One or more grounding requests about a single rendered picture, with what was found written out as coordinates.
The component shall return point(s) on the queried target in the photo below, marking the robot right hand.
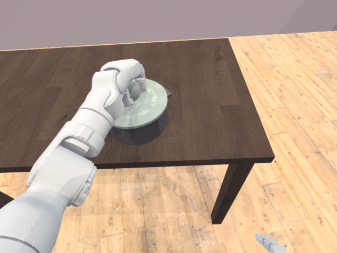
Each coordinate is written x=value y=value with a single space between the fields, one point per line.
x=270 y=244

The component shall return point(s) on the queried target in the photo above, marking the pot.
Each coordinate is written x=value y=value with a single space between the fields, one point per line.
x=143 y=134

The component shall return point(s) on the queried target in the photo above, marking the table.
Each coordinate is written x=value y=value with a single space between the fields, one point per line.
x=211 y=117

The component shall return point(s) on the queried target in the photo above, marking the left robot upper arm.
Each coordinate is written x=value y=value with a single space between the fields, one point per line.
x=31 y=222

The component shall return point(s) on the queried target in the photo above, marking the robot left forearm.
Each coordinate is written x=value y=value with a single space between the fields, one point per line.
x=85 y=133

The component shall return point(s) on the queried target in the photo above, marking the knob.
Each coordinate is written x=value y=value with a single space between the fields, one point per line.
x=134 y=90

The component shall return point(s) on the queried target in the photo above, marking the robot left hand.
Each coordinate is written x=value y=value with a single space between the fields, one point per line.
x=134 y=70

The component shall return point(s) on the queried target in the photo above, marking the lid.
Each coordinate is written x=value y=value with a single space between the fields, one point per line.
x=147 y=108

